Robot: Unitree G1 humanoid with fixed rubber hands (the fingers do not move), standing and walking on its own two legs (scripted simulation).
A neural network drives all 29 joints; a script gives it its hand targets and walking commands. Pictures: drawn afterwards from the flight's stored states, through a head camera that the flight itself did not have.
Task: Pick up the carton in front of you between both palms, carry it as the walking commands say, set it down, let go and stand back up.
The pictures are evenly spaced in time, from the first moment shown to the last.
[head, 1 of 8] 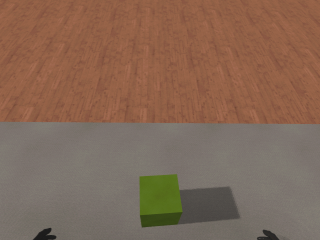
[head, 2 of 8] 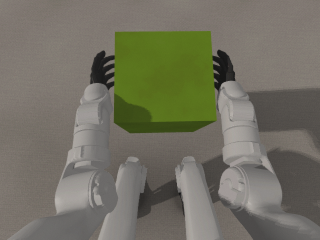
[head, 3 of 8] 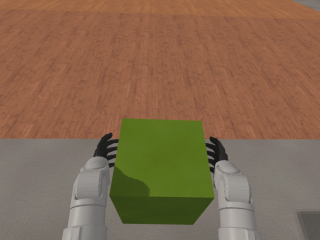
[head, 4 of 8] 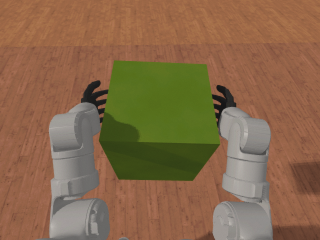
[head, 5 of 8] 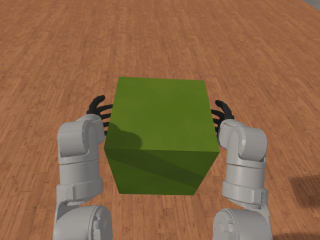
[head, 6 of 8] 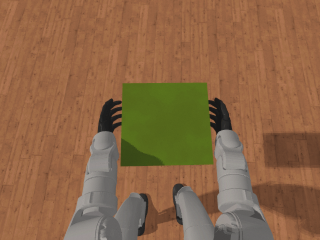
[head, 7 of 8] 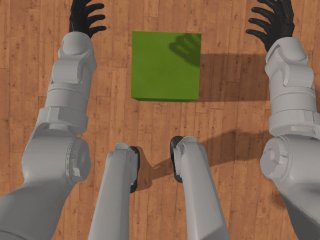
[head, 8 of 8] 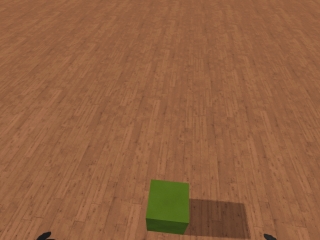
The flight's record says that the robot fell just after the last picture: no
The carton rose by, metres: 0.98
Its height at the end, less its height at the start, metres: +0.24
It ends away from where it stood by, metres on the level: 4.57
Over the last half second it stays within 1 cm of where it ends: yes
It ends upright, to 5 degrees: yes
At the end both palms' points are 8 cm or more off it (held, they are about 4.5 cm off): yes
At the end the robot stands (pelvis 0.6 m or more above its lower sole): yes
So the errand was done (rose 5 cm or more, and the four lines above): yes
